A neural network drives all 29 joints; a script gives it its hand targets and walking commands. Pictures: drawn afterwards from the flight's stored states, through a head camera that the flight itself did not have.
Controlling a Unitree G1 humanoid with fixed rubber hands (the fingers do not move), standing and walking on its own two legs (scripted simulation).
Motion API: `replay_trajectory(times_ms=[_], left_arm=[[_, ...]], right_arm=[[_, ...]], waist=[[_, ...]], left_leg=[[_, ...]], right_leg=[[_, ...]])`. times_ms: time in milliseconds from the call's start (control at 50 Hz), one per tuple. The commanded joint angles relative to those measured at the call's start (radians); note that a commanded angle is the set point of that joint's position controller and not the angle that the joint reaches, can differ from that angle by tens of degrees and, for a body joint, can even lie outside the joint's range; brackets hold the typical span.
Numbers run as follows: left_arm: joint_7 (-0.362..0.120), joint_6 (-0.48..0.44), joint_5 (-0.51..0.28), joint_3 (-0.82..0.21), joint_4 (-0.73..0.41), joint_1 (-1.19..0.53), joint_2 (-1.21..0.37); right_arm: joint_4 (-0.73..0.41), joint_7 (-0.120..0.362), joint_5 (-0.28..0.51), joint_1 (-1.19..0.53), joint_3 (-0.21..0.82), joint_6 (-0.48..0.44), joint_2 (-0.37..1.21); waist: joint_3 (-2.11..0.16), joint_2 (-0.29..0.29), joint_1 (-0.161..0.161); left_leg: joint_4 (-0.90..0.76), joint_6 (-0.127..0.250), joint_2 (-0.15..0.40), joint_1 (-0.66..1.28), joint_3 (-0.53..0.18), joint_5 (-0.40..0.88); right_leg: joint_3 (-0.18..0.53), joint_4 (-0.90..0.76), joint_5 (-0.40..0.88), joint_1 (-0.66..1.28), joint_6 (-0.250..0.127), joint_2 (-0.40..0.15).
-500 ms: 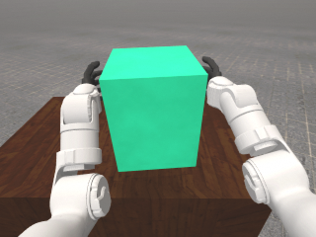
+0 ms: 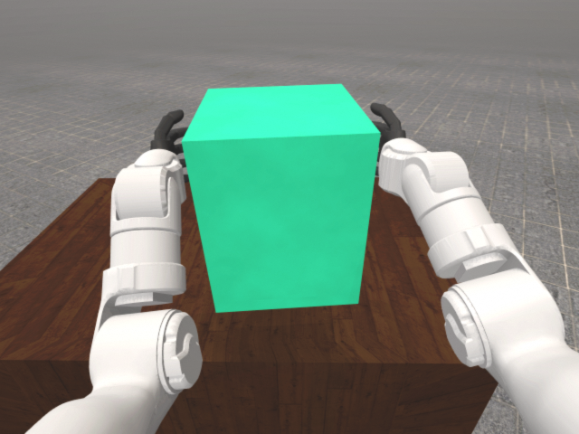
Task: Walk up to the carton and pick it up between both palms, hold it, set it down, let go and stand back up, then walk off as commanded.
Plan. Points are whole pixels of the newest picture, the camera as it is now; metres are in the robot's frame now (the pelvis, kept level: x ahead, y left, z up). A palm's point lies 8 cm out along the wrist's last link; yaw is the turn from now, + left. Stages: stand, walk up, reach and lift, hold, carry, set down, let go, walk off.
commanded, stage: hold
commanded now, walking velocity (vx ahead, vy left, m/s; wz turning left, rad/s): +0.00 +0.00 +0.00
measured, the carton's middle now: (281, 193) +0.38 +0.01 +0.23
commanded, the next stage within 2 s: none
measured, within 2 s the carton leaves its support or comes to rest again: neither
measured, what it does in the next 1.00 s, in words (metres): stands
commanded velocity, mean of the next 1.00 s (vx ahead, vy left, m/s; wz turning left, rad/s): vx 0.00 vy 0.00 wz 0.00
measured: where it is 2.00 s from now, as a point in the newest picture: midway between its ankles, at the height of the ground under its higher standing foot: outside the picture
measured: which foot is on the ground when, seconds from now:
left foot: down 0.00-1.00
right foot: down 0.00-1.00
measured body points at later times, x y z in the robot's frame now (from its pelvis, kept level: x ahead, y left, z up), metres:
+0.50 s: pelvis +0.00 +0.00 +0.00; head -0.10 +0.02 +0.44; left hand +0.38 +0.16 +0.29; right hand +0.38 -0.14 +0.29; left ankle +0.03 +0.14 -0.75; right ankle -0.02 -0.10 -0.75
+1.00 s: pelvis +0.00 +0.00 +0.00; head -0.10 +0.02 +0.44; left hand +0.38 +0.16 +0.29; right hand +0.38 -0.14 +0.29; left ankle +0.03 +0.14 -0.75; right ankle -0.02 -0.10 -0.75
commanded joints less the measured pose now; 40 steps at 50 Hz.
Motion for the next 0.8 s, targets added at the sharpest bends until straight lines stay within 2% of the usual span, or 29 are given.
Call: replay_trajectory(times_ms=[0,20,40,60,100,120,160,180,200,240,260,280,300,320,380,400,440,480,500,520,580,600,640,660,680,720,740,760,780], left_arm=[[-0.126,-0.122,-0.207,-0.416,-0.186,-0.920,-0.673],[-0.122,-0.128,-0.220,-0.430,-0.192,-0.924,-0.677],[-0.119,-0.126,-0.199,-0.404,-0.170,-0.938,-0.662],[-0.118,-0.128,-0.212,-0.419,-0.186,-0.928,-0.666],[-0.112,-0.126,-0.201,-0.397,-0.193,-0.911,-0.661],[-0.113,-0.124,-0.199,-0.411,-0.192,-0.899,-0.674],[-0.121,-0.123,-0.192,-0.396,-0.166,-0.928,-0.661],[-0.126,-0.117,-0.179,-0.379,-0.127,-0.889,-0.661],[-0.124,-0.124,-0.200,-0.403,-0.138,-0.899,-0.665],[-0.119,-0.129,-0.197,-0.392,-0.173,-0.926,-0.662],[-0.115,-0.130,-0.205,-0.418,-0.175,-0.928,-0.684],[-0.114,-0.137,-0.207,-0.412,-0.176,-0.965,-0.674],[-0.112,-0.140,-0.215,-0.418,-0.166,-0.939,-0.684],[-0.106,-0.143,-0.221,-0.423,-0.205,-0.951,-0.687],[-0.100,-0.136,-0.231,-0.441,-0.219,-0.917,-0.687],[-0.106,-0.129,-0.208,-0.410,-0.179,-0.914,-0.660],[-0.109,-0.124,-0.193,-0.405,-0.156,-0.876,-0.661],[-0.106,-0.127,-0.200,-0.401,-0.192,-0.893,-0.671],[-0.105,-0.128,-0.199,-0.401,-0.197,-0.906,-0.678],[-0.101,-0.125,-0.200,-0.414,-0.196,-0.936,-0.687],[-0.106,-0.123,-0.185,-0.386,-0.135,-0.931,-0.667],[-0.106,-0.130,-0.206,-0.397,-0.164,-0.938,-0.667],[-0.104,-0.130,-0.230,-0.439,-0.212,-0.915,-0.688],[-0.103,-0.128,-0.206,-0.400,-0.200,-0.912,-0.666],[-0.105,-0.124,-0.204,-0.408,-0.194,-0.886,-0.664],[-0.107,-0.115,-0.197,-0.393,-0.183,-0.886,-0.664],[-0.111,-0.119,-0.215,-0.424,-0.198,-0.914,-0.677],[-0.114,-0.116,-0.197,-0.397,-0.174,-0.893,-0.664],[-0.116,-0.120,-0.205,-0.416,-0.202,-0.883,-0.658]], right_arm=[[-0.446,0.149,0.173,-1.038,0.214,-0.062,0.733],[-0.438,0.145,0.168,-1.029,0.208,-0.060,0.726],[-0.424,0.148,0.165,-1.043,0.195,-0.058,0.729],[-0.434,0.149,0.162,-1.040,0.192,-0.061,0.725],[-0.433,0.152,0.182,-1.023,0.222,-0.058,0.737],[-0.407,0.150,0.174,-0.990,0.205,-0.056,0.718],[-0.360,0.150,0.159,-1.000,0.172,-0.052,0.705],[-0.391,0.149,0.158,-1.012,0.175,-0.058,0.702],[-0.368,0.147,0.160,-1.002,0.184,-0.058,0.710],[-0.413,0.154,0.182,-1.038,0.205,-0.064,0.725],[-0.382,0.152,0.165,-1.006,0.190,-0.063,0.716],[-0.387,0.158,0.176,-1.033,0.193,-0.062,0.716],[-0.378,0.157,0.161,-1.017,0.180,-0.061,0.712],[-0.409,0.159,0.174,-1.041,0.199,-0.069,0.729],[-0.423,0.149,0.195,-1.003,0.207,-0.063,0.717],[-0.410,0.147,0.186,-1.007,0.199,-0.058,0.704],[-0.391,0.149,0.171,-0.984,0.190,-0.058,0.697],[-0.461,0.153,0.192,-1.029,0.225,-0.065,0.725],[-0.476,0.152,0.196,-1.045,0.225,-0.065,0.736],[-0.434,0.155,0.191,-1.047,0.211,-0.062,0.728],[-0.410,0.157,0.171,-1.064,0.197,-0.061,0.718],[-0.425,0.158,0.178,-1.053,0.216,-0.062,0.733],[-0.482,0.148,0.201,-1.050,0.229,-0.063,0.738],[-0.447,0.145,0.197,-1.024,0.220,-0.051,0.736],[-0.438,0.144,0.193,-1.001,0.213,-0.051,0.719],[-0.416,0.145,0.194,-0.993,0.217,-0.047,0.710],[-0.429,0.144,0.191,-1.012,0.204,-0.053,0.708],[-0.408,0.144,0.183,-0.991,0.200,-0.051,0.713],[-0.452,0.142,0.179,-1.004,0.208,-0.053,0.713]], waist=[[-0.367,0.056,0.001],[-0.376,0.056,-0.016],[-0.339,0.041,-0.004],[-0.369,0.056,-0.011],[-0.371,0.052,0.012],[-0.351,0.086,-0.002],[-0.291,0.066,-0.020],[-0.295,0.067,-0.007],[-0.334,0.065,-0.023],[-0.369,0.060,0.007],[-0.357,0.086,-0.015],[-0.351,0.059,-0.002],[-0.357,0.052,-0.019],[-0.400,0.057,-0.006],[-0.394,0.079,-0.025],[-0.371,0.059,-0.015],[-0.342,0.068,-0.005],[-0.372,0.030,0.013],[-0.392,0.049,0.018],[-0.371,0.069,0.006],[-0.333,0.046,0.008],[-0.359,0.041,0.012],[-0.440,0.050,-0.006],[-0.385,0.046,0.013],[-0.390,0.060,-0.004],[-0.357,0.061,-0.002],[-0.365,0.067,-0.019],[-0.341,0.057,-0.007],[-0.385,0.034,-0.012]], left_leg=[[-0.022,-0.012,-0.077,0.159,0.039,0.287],[-0.014,-0.020,-0.078,0.159,0.042,0.295],[-0.025,-0.013,-0.080,0.147,0.041,0.274],[-0.019,-0.015,-0.075,0.165,0.040,0.289],[-0.015,-0.013,-0.080,0.151,0.039,0.321],[-0.015,-0.020,-0.079,0.155,0.038,0.328],[-0.034,-0.020,-0.077,0.140,0.043,0.270],[-0.040,-0.014,-0.073,0.129,0.041,0.248],[-0.033,-0.020,-0.075,0.135,0.044,0.257],[-0.022,-0.013,-0.077,0.139,0.043,0.284],[-0.023,-0.027,-0.080,0.153,0.043,0.297],[-0.024,-0.020,-0.074,0.134,0.034,0.270],[-0.027,-0.021,-0.071,0.152,0.035,0.269],[-0.016,-0.024,-0.073,0.166,0.034,0.311],[-0.002,-0.028,-0.079,0.174,0.029,0.348],[-0.008,-0.024,-0.077,0.165,0.034,0.327],[-0.015,-0.022,-0.075,0.154,0.040,0.313],[-0.014,-0.013,-0.077,0.144,0.036,0.317],[-0.007,-0.011,-0.075,0.156,0.035,0.317],[-0.014,-0.019,-0.075,0.147,0.031,0.297],[-0.021,-0.009,-0.071,0.137,0.038,0.236],[-0.018,-0.009,-0.074,0.129,0.040,0.255],[0.013,-0.026,-0.077,0.179,0.033,0.371],[0.002,-0.017,-0.080,0.175,0.030,0.347],[0.002,-0.020,-0.081,0.179,0.036,0.345],[-0.003,-0.019,-0.080,0.157,0.033,0.335],[-0.006,-0.027,-0.075,0.165,0.033,0.330],[-0.013,-0.023,-0.073,0.160,0.033,0.329],[0.000,-0.022,-0.076,0.171,0.033,0.363]], right_leg=[[0.031,-0.038,0.240,0.031,0.071,0.050],[0.025,-0.038,0.246,0.030,0.066,0.050],[0.022,-0.040,0.223,0.016,0.074,0.049],[0.021,-0.036,0.240,0.013,0.073,0.050],[0.032,-0.030,0.284,0.040,0.072,0.047],[0.029,-0.034,0.290,0.031,0.069,0.049],[0.025,-0.046,0.230,0.016,0.077,0.049],[0.023,-0.049,0.212,0.025,0.073,0.046],[0.025,-0.047,0.219,0.038,0.067,0.047],[0.032,-0.036,0.242,0.046,0.071,0.045],[0.026,-0.040,0.248,0.034,0.070,0.050],[0.017,-0.037,0.195,0.009,0.071,0.053],[0.027,-0.045,0.202,0.005,0.065,0.050],[0.020,-0.034,0.239,0.026,0.066,0.054],[0.033,-0.032,0.294,0.022,0.071,0.053],[0.027,-0.037,0.276,0.025,0.074,0.052],[0.028,-0.039,0.252,0.008,0.073,0.050],[0.031,-0.032,0.270,0.038,0.079,0.054],[0.031,-0.033,0.276,0.038,0.078,0.050],[0.027,-0.036,0.246,0.031,0.073,0.052],[0.033,-0.049,0.186,0.000,0.068,0.048],[0.040,-0.042,0.222,0.020,0.070,0.047],[0.034,-0.020,0.344,0.043,0.076,0.053],[0.038,-0.028,0.322,0.023,0.081,0.049],[0.037,-0.035,0.328,0.034,0.078,0.048],[0.044,-0.033,0.316,0.044,0.073,0.048],[0.034,-0.038,0.281,0.015,0.071,0.055],[0.035,-0.037,0.284,0.019,0.075,0.055],[0.034,-0.024,0.342,0.041,0.076,0.052]])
